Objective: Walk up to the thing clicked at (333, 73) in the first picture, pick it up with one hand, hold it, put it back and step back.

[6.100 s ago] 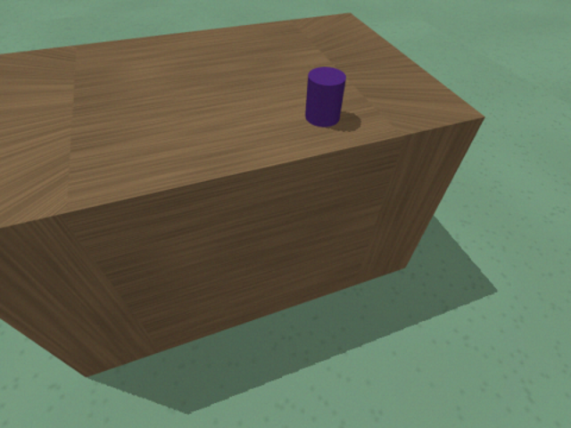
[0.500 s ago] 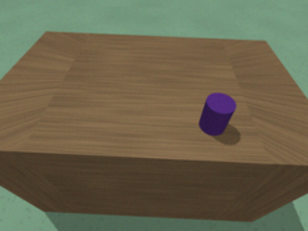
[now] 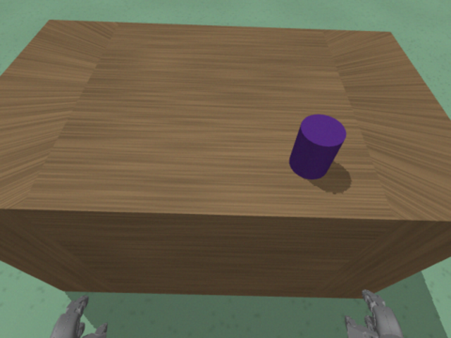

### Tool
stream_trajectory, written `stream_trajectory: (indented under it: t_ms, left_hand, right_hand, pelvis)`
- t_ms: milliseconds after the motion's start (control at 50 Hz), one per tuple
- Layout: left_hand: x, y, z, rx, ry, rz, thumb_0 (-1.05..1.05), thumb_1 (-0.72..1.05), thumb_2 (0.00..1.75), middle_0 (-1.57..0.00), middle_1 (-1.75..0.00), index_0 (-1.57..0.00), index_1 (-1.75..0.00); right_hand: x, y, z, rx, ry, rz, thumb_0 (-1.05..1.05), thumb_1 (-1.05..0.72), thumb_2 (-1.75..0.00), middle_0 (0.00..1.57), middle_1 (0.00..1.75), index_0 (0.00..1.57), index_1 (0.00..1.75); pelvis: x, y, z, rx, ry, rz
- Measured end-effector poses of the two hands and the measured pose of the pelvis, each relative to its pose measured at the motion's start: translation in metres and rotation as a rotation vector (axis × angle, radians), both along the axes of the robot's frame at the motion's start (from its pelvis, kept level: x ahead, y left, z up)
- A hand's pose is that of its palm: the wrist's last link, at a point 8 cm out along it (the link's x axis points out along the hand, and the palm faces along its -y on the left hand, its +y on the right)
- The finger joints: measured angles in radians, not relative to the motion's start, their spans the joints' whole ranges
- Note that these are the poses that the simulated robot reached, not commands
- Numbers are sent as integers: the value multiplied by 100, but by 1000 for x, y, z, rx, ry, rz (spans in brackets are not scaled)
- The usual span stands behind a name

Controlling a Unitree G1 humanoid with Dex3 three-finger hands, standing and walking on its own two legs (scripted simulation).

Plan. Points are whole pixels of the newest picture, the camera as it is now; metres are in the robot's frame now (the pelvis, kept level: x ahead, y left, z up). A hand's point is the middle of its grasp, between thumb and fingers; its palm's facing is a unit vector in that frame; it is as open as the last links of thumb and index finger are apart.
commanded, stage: rise first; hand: right
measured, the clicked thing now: (315, 148) +0.47 -0.18 +0.03
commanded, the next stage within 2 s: go down in 1.56 s
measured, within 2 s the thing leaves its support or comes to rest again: neither
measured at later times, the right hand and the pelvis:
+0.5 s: hand (390, 287) +0.20 -0.26 +0.00, palm faces +0.31 +0.88 -0.36, open 17.3 cm; pelvis +0.02 +0.01 +0.00, yaw -2 degrees
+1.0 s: hand (428, 284) +0.18 -0.26 +0.09, palm faces +0.36 +0.84 -0.40, open 17.7 cm; pelvis +0.01 +0.01 +0.00, yaw -3 degrees
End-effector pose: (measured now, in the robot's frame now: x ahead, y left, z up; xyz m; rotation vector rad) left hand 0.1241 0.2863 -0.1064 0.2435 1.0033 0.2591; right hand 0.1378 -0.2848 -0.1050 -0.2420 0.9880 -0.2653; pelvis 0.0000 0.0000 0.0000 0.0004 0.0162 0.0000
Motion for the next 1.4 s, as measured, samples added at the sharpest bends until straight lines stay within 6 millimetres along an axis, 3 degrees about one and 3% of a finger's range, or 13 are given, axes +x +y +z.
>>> stream_trajectory:
  t_ms: [100,220,360,500,960,1400]
  left_hand:
    - [33,-6,10,2,-107,-6,1,43,44,-7,-10,-7,-10]
    - [39,-13,15,-10,-144,-16,1,7,23,-6,-6,-6,-6]
    - [50,-30,25,-30,-225,-68,0,-29,11,-7,-5,-6,-5]
    - [62,-40,28,-63,-269,-96,0,-47,6,-7,-5,-6,-5]
    - [45,-28,29,-58,-275,-79,-1,-55,5,-6,-5,-5,-5]
    - [29,-31,26,-83,-294,-78,-1,-55,5,-6,-4,-5,-5]
  right_hand:
    - [21,-4,21,-23,-144,-31,1,-42,-45,9,10,9,10]
    - [16,-14,49,-78,-227,-47,1,-5,-24,7,6,7,6]
    - [21,-14,90,-136,-390,-33,0,30,-11,5,5,5,5]
    - [27,-13,132,-180,-563,-7,0,50,-6,4,6,5,5]
    - [10,-14,210,-309,-854,86,-1,60,-3,4,6,5,5]
    - [0,-11,250,-388,-1017,152,-1,61,-3,4,6,6,6]
  pelvis:
    - [1,1,0,3,29,-8]
    - [11,3,2,6,21,-19]
    - [18,5,2,4,-12,-30]
    - [21,5,3,2,-37,-36]
    - [9,6,3,-2,-81,-45]
    - [-6,7,3,-5,-97,-45]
